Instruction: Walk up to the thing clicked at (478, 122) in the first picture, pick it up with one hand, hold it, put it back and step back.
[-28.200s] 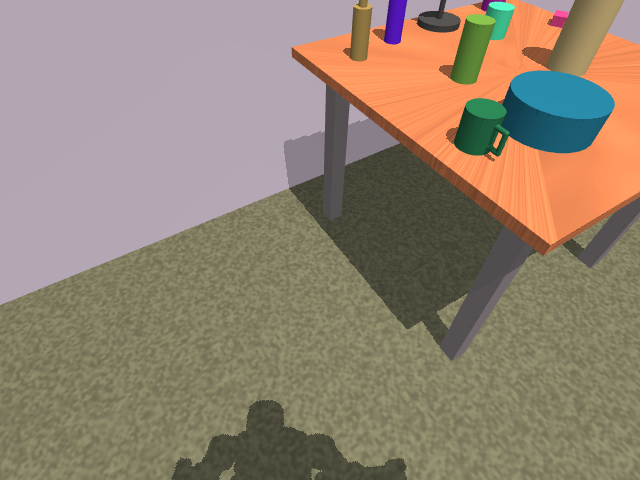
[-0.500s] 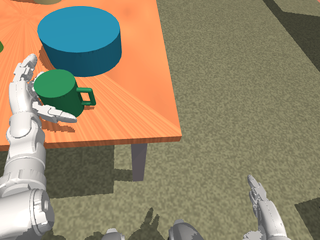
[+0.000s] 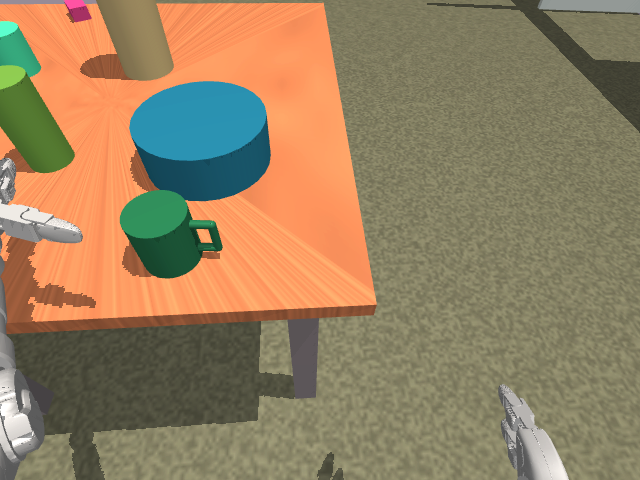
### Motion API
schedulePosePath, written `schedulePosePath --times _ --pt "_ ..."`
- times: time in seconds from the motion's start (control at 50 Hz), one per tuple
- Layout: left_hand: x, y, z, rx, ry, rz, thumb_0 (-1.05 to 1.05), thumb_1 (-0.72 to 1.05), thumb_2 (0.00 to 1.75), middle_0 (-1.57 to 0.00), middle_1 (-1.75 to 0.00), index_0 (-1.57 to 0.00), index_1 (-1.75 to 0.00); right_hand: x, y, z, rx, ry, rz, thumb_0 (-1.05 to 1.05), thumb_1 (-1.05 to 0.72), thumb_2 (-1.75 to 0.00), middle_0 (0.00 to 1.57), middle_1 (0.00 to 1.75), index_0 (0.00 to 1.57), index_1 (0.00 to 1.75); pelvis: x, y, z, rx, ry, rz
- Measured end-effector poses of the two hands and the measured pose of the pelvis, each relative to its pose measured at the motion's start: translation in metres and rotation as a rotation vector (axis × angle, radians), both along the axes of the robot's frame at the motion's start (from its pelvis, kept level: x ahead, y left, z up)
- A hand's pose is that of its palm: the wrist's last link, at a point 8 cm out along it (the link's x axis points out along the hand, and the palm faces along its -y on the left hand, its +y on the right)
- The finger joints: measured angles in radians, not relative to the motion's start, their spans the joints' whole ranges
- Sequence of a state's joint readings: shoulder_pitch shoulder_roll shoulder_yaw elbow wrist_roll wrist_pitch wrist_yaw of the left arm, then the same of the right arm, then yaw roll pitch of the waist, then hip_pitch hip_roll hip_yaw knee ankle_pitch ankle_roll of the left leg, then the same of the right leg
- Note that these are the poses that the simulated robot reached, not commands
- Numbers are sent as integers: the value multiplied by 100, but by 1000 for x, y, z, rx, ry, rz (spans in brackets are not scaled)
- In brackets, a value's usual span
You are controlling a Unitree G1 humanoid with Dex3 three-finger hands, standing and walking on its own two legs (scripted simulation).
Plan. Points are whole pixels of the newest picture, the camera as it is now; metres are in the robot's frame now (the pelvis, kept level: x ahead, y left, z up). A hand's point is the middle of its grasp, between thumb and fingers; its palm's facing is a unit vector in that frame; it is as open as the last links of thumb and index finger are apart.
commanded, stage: sink last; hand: left
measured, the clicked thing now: (176, 235) +0.46 +0.17 +0.04
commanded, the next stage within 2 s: home in 1.06 s
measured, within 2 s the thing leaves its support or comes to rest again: neither
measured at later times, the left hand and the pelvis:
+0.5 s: hand (5, 316) +0.30 +0.29 +0.13, palm faces +0.34 -0.86 -0.38, open 17.5 cm; pelvis +0.01 +0.00 +0.01, yaw +1 degrees
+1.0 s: hand (0, 457) +0.17 +0.22 +0.16, palm faces +0.36 -0.83 -0.44, open 17.4 cm; pelvis -0.01 -0.02 +0.00, yaw +2 degrees
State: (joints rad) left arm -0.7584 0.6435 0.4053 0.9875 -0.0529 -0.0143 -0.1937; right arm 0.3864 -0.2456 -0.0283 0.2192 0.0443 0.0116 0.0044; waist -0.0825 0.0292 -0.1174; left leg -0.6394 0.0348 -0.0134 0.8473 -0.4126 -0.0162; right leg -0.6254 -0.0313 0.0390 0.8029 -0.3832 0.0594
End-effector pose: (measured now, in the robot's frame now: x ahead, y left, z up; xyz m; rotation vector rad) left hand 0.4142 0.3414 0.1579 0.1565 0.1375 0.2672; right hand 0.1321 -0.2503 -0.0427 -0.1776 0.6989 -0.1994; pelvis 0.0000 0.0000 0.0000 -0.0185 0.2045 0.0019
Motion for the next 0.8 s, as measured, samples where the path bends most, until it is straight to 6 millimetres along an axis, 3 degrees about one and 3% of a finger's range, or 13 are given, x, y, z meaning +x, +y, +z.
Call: schedulePosePath --times 0.08,0.16,0.28,0.36,0.44,0.52,0.64,0.8 --pt "-18 24 -13 27 65 97 -1 -56 4 -6 -5 -7 -5 -4 -9 0 -23 47 1 -1 55 -5 5 5 6 6 -2 -2 3 4 -9 3" --pt "-34 46 -4 81 33 182 -1 -57 4 -6 -5 -6 -5 -3 -15 2 -50 77 10 -1 54 -6 5 5 6 6 -1 -5 6 2 -18 10" --pt "-61 57 1 163 21 227 -1 -57 4 -6 -4 -5 -4 9 -11 5 -41 38 35 -1 53 -7 5 5 6 6 4 -5 9 -4 -30 17" --pt "-86 38 -9 203 22 180 -1 -57 4 -6 -3 -5 -4 18 0 2 11 1 51 -1 52 -7 5 5 6 6 8 -3 10 -4 -48 16" --pt "-122 5 -16 233 -21 110 -1 -56 3 -7 -3 -5 -4 26 5 5 51 -45 43 -1 52 -7 5 5 6 6 12 -2 11 1 -75 14" --pt "-167 -20 -7 263 -95 77 -1 -54 2 -7 -4 -6 -4 30 -6 11 32 -68 0 -1 52 -6 6 5 7 6 14 -4 12 6 -101 15" --pt "-227 -32 12 324 -160 119 -1 -53 1 -7 -4 -7 -4 30 -30 16 -28 -59 -31 -1 52 -6 6 5 6 6 13 -9 11 14 -126 26" --pt "-274 -89 -7 235 -101 18 -1 -53 2 -6 -5 -6 -4 28 -12 4 45 -69 10 -1 51 -6 5 5 6 6 3 -15 6 21 -132 34"
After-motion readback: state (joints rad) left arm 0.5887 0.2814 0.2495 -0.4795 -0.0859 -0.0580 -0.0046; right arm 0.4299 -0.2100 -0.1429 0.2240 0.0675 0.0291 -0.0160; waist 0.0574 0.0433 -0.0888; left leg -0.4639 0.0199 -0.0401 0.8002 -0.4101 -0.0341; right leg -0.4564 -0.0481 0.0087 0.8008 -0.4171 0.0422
